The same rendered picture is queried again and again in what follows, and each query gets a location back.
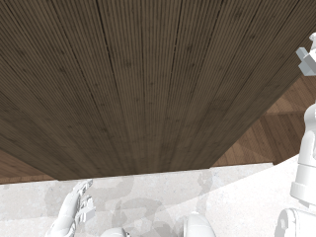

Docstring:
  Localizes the left robot forearm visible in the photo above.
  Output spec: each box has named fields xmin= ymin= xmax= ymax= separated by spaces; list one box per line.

xmin=44 ymin=216 xmax=76 ymax=237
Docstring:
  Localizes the robot left hand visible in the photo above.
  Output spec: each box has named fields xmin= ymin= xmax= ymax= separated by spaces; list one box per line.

xmin=58 ymin=179 xmax=96 ymax=226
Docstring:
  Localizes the right robot upper arm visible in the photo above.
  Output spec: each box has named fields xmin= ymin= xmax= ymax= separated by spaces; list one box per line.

xmin=274 ymin=207 xmax=316 ymax=237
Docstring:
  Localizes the wardrobe door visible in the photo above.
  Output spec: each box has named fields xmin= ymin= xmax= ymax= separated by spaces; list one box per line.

xmin=0 ymin=150 xmax=46 ymax=179
xmin=0 ymin=0 xmax=316 ymax=182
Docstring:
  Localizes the handle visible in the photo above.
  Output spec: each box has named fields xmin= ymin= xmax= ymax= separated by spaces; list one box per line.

xmin=296 ymin=47 xmax=316 ymax=76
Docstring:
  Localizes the robot left thigh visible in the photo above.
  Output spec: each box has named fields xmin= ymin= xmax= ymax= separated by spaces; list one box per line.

xmin=101 ymin=227 xmax=130 ymax=237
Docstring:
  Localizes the right robot forearm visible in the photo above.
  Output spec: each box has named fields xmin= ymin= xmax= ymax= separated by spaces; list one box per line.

xmin=289 ymin=100 xmax=316 ymax=211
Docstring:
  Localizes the robot right hand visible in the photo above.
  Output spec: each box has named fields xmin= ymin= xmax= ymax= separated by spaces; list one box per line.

xmin=303 ymin=33 xmax=316 ymax=74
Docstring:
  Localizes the robot right thigh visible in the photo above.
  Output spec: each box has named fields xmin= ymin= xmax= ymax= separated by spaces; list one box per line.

xmin=183 ymin=213 xmax=216 ymax=237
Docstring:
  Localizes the robot thigh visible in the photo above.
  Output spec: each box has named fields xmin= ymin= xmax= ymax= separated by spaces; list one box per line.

xmin=183 ymin=213 xmax=216 ymax=237
xmin=101 ymin=227 xmax=130 ymax=237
